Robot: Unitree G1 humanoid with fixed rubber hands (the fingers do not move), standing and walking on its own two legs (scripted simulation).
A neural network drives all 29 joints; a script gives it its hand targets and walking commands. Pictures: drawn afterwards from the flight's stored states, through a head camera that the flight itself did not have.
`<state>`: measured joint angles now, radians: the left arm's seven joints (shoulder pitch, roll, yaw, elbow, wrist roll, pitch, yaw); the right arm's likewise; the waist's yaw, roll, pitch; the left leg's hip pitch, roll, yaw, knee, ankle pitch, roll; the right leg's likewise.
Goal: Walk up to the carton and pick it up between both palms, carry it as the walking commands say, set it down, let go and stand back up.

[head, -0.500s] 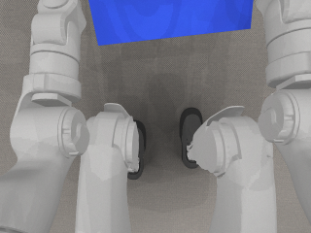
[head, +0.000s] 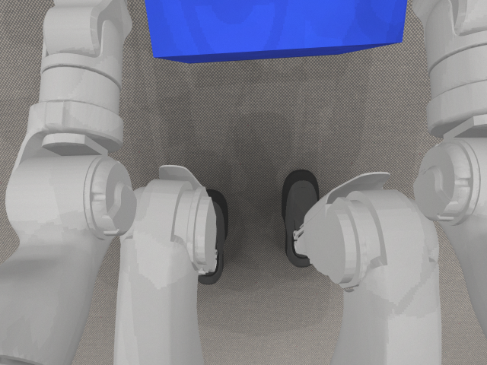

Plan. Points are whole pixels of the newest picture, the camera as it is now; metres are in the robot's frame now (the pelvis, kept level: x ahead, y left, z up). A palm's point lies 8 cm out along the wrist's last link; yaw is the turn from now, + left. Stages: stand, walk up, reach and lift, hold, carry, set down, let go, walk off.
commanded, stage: set down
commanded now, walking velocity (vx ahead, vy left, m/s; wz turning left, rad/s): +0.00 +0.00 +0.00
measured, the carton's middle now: out of the picture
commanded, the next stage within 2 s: none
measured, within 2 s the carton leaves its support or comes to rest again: neither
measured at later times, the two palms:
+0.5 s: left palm out of the picture +0.56 +0.18 -0.18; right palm out of the picture +0.58 -0.17 -0.17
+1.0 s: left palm out of the picture +0.55 +0.18 -0.18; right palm out of the picture +0.57 -0.18 -0.17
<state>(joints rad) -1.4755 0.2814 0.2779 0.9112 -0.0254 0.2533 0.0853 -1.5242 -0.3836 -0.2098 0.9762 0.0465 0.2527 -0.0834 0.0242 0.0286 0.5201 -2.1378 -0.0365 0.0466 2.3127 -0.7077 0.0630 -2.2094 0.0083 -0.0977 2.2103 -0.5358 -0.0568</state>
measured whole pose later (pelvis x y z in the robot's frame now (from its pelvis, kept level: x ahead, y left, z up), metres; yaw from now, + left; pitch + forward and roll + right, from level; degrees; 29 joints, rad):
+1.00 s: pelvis +0.00 +0.00 -0.01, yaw +0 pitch +31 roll -2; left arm -1.49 0.30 0.25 1.00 -0.03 0.14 0.07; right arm -1.53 -0.41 -0.22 1.05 0.07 0.14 -0.04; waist 0.02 0.01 0.52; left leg -2.16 -0.04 0.05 2.34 -0.72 0.06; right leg -2.24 0.01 -0.10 2.24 -0.55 -0.06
